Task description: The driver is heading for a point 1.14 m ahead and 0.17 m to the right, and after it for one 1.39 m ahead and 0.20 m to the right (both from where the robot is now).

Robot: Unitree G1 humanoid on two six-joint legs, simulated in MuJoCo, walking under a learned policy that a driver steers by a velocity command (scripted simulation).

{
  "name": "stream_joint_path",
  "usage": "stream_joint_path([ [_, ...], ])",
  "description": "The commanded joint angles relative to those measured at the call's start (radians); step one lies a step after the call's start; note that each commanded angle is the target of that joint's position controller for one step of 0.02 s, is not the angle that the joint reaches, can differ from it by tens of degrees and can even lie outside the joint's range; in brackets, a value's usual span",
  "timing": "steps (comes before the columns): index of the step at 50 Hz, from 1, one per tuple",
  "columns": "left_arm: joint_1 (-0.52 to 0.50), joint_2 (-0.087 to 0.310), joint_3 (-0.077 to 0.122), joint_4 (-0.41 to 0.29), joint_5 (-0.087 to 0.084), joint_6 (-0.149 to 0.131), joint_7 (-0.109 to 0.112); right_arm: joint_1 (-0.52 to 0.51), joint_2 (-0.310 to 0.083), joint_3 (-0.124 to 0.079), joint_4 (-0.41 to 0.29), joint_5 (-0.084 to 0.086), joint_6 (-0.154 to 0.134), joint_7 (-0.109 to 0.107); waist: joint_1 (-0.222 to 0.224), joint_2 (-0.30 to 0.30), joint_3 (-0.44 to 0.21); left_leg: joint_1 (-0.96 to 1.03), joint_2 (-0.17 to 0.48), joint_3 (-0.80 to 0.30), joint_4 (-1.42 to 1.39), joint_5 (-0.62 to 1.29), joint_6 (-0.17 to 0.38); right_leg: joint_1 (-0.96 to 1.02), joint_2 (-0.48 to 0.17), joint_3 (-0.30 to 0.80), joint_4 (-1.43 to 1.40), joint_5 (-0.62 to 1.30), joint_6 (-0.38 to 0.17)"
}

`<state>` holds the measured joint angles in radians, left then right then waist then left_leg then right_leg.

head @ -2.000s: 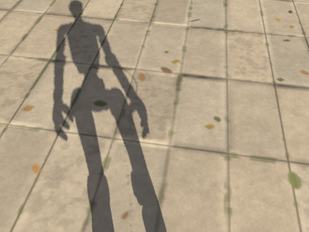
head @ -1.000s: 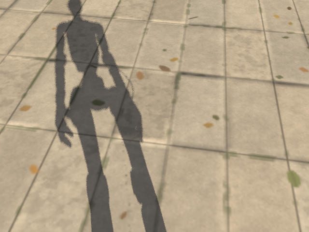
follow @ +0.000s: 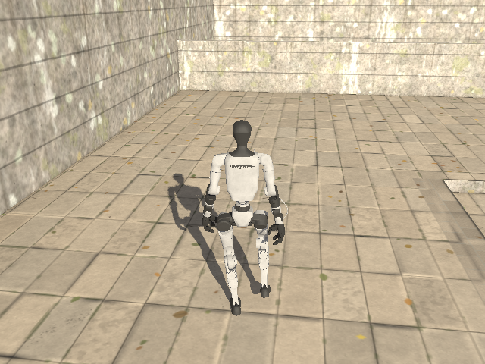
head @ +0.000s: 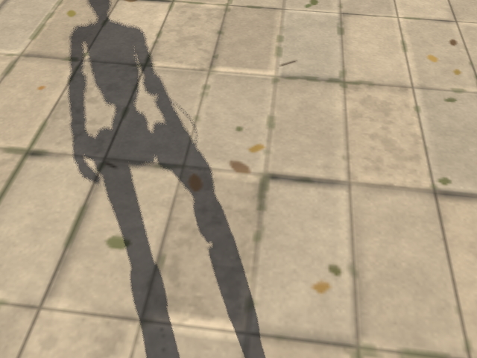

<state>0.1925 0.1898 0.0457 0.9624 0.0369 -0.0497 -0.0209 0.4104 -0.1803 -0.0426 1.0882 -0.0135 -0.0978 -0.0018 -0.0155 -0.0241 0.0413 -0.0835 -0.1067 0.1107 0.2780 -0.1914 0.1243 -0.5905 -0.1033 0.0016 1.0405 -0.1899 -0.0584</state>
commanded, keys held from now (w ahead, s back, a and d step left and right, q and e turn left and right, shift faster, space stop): w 0.82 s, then w+e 0.18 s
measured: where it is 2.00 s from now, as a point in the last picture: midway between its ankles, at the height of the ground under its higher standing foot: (271, 202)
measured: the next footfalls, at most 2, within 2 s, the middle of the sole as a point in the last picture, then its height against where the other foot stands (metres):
right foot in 0.28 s outside the picture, level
left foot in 0.84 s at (221, 309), level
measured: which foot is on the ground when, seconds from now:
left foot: down 0.00-0.28, up 0.30-0.82, down 0.84-1.00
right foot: up 0.00-0.26, down 0.28-0.84, up 0.86-1.00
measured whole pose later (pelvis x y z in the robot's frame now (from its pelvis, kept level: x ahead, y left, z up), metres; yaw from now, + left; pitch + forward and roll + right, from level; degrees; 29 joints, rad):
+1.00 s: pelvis +0.56 +0.00 +0.00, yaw -2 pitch +0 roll +0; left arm 0.35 0.19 0.05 1.02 0.02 -0.06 0.00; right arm 0.21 -0.20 -0.06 0.96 -0.02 -0.09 0.00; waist 0.02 -0.03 0.05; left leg -0.25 -0.04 0.16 0.42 -0.17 0.09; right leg -0.38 -0.03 0.00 1.15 -0.31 -0.09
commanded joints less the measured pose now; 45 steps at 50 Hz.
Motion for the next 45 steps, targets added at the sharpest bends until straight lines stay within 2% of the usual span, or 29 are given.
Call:
stream_joint_path([
  [1, -0.033, 0.035, 0.004, -0.053, -0.006, 0.009, -0.009, 0.046, -0.088, -0.004, -0.04, 0.003, -0.015, -0.001, 0.013, 0.064, 0.078, -0.053, 0.266, -0.192, -0.176, 0.279, 0.077, -0.067, -0.008, -0.042, -0.124, 0.115, 0.024],
  [5, -0.18, 0.018, -0.008, -0.101, -0.018, 0.004, -0.012, 0.126, -0.087, 0.003, -0.024, 0.003, -0.016, -0.006, -0.032, 0.088, 0.073, 0.034, 0.255, -0.148, -0.15, 0.428, 0.047, -0.04, 0.033, -0.09, -0.333, 0.204, 0.025],
  [9, -0.257, 0.033, -0.007, -0.135, -0.018, -0.006, -0.008, 0.168, -0.1, 0.003, -0.007, -0.009, -0.012, -0.017, -0.047, 0.098, 0.075, 0.183, 0.3, -0.146, -0.092, 0.553, 0.063, -0.045, 0.064, -0.102, -0.439, 0.158, -0.009],
  [11, -0.217, 0.05, 0.001, -0.133, -0.017, -0.015, -0.002, 0.138, -0.115, -0.001, -0.009, -0.013, -0.012, -0.022, -0.009, 0.106, 0.053, 0.219, 0.316, -0.129, -0.012, 0.745, 0.057, 0.04, 0.096, -0.111, -0.482, 0.079, -0.043],
  [12, -0.149, 0.065, 0.009, -0.114, -0.016, -0.02, 0.004, 0.123, -0.127, -0.004, -0.01, -0.014, -0.011, -0.025, 0.023, 0.115, 0.017, 0.225, 0.317, -0.121, 0.068, 0.875, 0.047, 0.129, 0.126, -0.119, -0.497, 0.037, -0.062],
  [13, -0.025, 0.084, 0.022, -0.073, -0.015, -0.026, 0.012, 0.11, -0.136, -0.007, -0.01, -0.014, -0.008, -0.024, 0.074, 0.111, -0.045, 0.222, 0.305, -0.11, 0.206, 0.933, 0.036, 0.259, 0.155, -0.125, -0.539, 0.032, -0.083],
  [14, 0.143, 0.112, 0.037, -0.02, -0.004, -0.036, 0.021, 0.09, -0.135, -0.006, -0.018, -0.006, -0.005, -0.022, 0.146, 0.091, -0.127, 0.118, 0.274, -0.084, 0.401, 0.817, 0.019, 0.483, 0.128, -0.097, -0.594, 0.086, -0.11],
  [15, 0.306, 0.202, 0.063, 0.009, 0.023, -0.04, 0.032, 0.098, -0.083, 0.008, -0.054, 0.016, -0.007, -0.015, 0.186, -0.017, -0.257, -0.134, 0.206, -0.042, 0.715, 0.446, -0.006, 0.764, -0.109, 0.175, -0.601, -0.006, -0.176],
  [16, 0.31, 0.256, 0.077, 0.012, 0.021, -0.031, 0.02, 0.213, -0.023, 0.011, -0.054, 0.04, -0.002, -0.006, 0.121, -0.189, -0.344, -0.439, 0.022, -0.057, 1.042, -0.342, -0.032, 0.936, -0.343, 0.641, -0.711, 0.011, -0.316],
  [17, 0.218, 0.203, 0.068, 0.004, -0.015, -0.022, 0.011, 0.12, -0.104, -0.011, -0.059, 0.013, 0.005, -0.01, 0.096, -0.033, -0.244, -0.517, 0.087, -0.173, 1.085, -0.265, -0.015, 0.828, -0.281, 0.603, -0.759, -0.092, -0.277],
  [18, 0.119, 0.143, 0.05, -0.012, -0.024, -0.025, 0.007, 0.031, -0.098, -0.012, -0.091, 0.005, 0.0, -0.005, 0.066, -0.012, -0.1, -0.539, 0.126, -0.168, 1.039, -0.17, -0.015, 0.671, -0.248, 0.454, -0.797, -0.072, -0.239],
  [19, 0.072, 0.095, 0.036, -0.015, -0.02, -0.033, 0.004, -0.009, -0.08, -0.012, -0.098, 0.001, -0.002, -0.002, 0.04, 0.02, -0.036, -0.51, 0.158, -0.162, 0.982, -0.114, -0.017, 0.564, -0.2, 0.357, -0.834, 0.014, -0.204],
  [21, 0.088, 0.038, 0.017, 0.015, -0.022, -0.045, 0.014, 0.011, -0.049, -0.012, -0.092, -0.022, 0.022, 0.009, -0.01, -0.008, -0.008, -0.426, 0.189, -0.153, 0.899, -0.082, -0.037, 0.451, -0.127, 0.219, -0.868, 0.128, -0.153],
  [23, 0.15, 0.056, 0.016, 0.042, -0.024, -0.06, 0.019, 0.004, -0.034, -0.014, -0.097, -0.026, 0.04, 0.019, -0.023, -0.017, -0.007, -0.421, 0.189, -0.131, 0.862, -0.068, -0.054, 0.437, -0.108, 0.166, -0.88, 0.23, -0.151],
  [26, 0.205, 0.093, 0.019, 0.056, -0.026, -0.065, 0.021, -0.115, -0.046, -0.016, -0.141, -0.027, 0.055, 0.028, -0.014, -0.025, 0.03, -0.52, 0.211, -0.101, 0.778, 0.019, -0.079, 0.445, -0.089, 0.112, -0.914, 0.254, -0.147],
  [28, 0.244, 0.089, 0.014, 0.061, -0.026, -0.062, 0.021, -0.214, -0.056, -0.015, -0.175, -0.021, 0.058, 0.03, 0.008, -0.031, 0.051, -0.575, 0.218, -0.084, 0.689, 0.088, -0.093, 0.471, -0.076, 0.089, -0.926, 0.294, -0.139],
  [31, 0.294, 0.085, 0.007, 0.07, -0.026, -0.062, 0.022, -0.333, -0.046, -0.006, -0.215, -0.012, 0.054, 0.032, 0.037, -0.036, 0.06, -0.569, 0.201, -0.053, 0.521, 0.164, -0.101, 0.51, -0.058, 0.051, -0.921, 0.375, -0.122],
  [36, 0.37, 0.096, 0.006, 0.097, -0.017, -0.059, 0.032, -0.459, -0.05, 0.002, -0.26, -0.007, 0.045, 0.029, 0.074, -0.051, 0.073, -0.561, 0.163, -0.024, 0.352, 0.169, -0.07, 0.655, -0.095, 0.036, -0.883, 0.469, -0.132],
  [38, 0.365, 0.106, 0.009, 0.103, -0.011, -0.056, 0.039, -0.466, -0.062, -0.002, -0.272, -0.008, 0.038, 0.028, 0.061, -0.051, 0.075, -0.538, 0.15, -0.024, 0.31, 0.109, -0.043, 0.709, -0.12, 0.034, -0.841, 0.552, -0.134],
  [39, 0.347, 0.113, 0.011, 0.102, -0.01, -0.055, 0.042, -0.439, -0.068, -0.006, -0.268, -0.008, 0.033, 0.025, 0.04, -0.053, 0.062, -0.485, 0.131, -0.017, 0.286, 0.071, -0.026, 0.719, -0.123, 0.022, -0.798, 0.654, -0.125],
  [40, 0.329, 0.124, 0.014, 0.101, -0.008, -0.054, 0.044, -0.379, -0.08, -0.013, -0.251, -0.008, 0.028, 0.019, 0.011, -0.06, 0.03, -0.396, 0.102, -0.006, 0.267, 0.033, -0.008, 0.72, -0.122, 0.01, -0.725, 0.787, -0.114],
  [41, 0.315, 0.132, 0.016, 0.101, -0.008, -0.051, 0.044, -0.262, -0.096, -0.024, -0.213, -0.01, 0.021, 0.012, -0.037, -0.055, -0.029, -0.264, 0.069, 0.006, 0.229, 0.027, 0.013, 0.714, -0.107, -0.003, -0.592, 0.869, -0.102],
  [42, 0.302, 0.123, 0.013, 0.095, -0.016, -0.047, 0.041, -0.093, -0.124, -0.04, -0.158, -0.021, 0.009, 0.002, -0.105, -0.023, -0.116, -0.03, 0.087, -0.02, 0.177, 0.079, 0.038, 0.608, -0.067, -0.023, -0.395, 0.777, -0.083],
  [43, 0.304, 0.083, 0.0, 0.059, -0.029, -0.048, 0.036, 0.081, -0.214, -0.064, -0.131, -0.048, 0.002, -0.009, -0.153, 0.083, -0.25, 0.235, 0.33, -0.282, 0.165, 0.01, 0.087, 0.388, -0.004, -0.055, -0.088, 0.386, -0.066],
  [44, 0.44, -0.004, -0.011, 0.06, -0.068, -0.041, 0.03, 0.082, -0.281, -0.08, -0.133, -0.047, 0.01, 0.001, -0.08, 0.282, -0.346, 0.428, 0.579, -0.741, 0.033, -0.039, 0.22, 0.059, 0.18, -0.057, 0.245, -0.362, -0.037],
  [45, 0.345, 0.1, 0.015, 0.063, -0.038, -0.031, 0.034, -0.016, -0.216, -0.07, -0.151, -0.012, 0.022, 0.008, -0.062, 0.085, -0.238, 0.297, 0.519, -0.695, -0.014, -0.166, 0.173, -0.008, 0.108, 0.056, 0.288, -0.275, -0.052],
])
Over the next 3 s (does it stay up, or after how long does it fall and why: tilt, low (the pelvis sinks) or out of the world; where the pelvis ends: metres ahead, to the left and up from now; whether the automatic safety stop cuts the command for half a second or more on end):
stays up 1.32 -0.21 0.00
